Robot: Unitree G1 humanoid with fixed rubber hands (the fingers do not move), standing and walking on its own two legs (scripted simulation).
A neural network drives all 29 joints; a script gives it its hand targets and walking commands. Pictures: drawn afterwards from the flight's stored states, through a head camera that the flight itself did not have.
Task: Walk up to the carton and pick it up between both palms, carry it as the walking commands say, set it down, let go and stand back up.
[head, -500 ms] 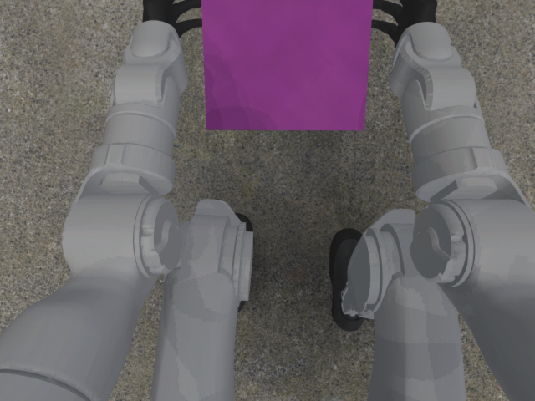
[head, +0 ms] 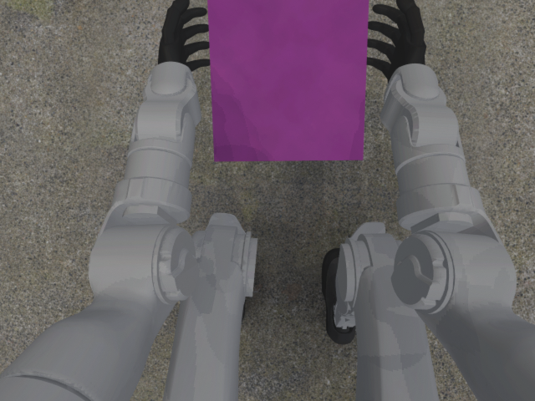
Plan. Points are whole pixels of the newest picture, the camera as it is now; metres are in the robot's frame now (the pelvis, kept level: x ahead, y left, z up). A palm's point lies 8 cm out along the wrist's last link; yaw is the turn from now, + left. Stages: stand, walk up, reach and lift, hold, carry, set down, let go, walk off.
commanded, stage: reach and lift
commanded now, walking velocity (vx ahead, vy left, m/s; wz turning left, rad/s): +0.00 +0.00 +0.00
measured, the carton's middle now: (287, 89) +0.52 +0.04 -0.19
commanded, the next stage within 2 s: none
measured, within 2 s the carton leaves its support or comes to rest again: neither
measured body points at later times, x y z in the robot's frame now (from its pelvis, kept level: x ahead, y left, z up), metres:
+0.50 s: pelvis +0.00 +0.00 +0.05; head +0.28 +0.02 +0.41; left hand +0.50 +0.18 -0.03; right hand +0.52 -0.11 -0.03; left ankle +0.12 +0.12 -0.38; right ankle +0.10 -0.12 -0.38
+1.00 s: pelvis +0.01 +0.00 +0.11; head +0.24 +0.03 +0.49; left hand +0.49 +0.17 +0.04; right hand +0.50 -0.11 +0.05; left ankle +0.12 +0.12 -0.38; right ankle +0.10 -0.12 -0.38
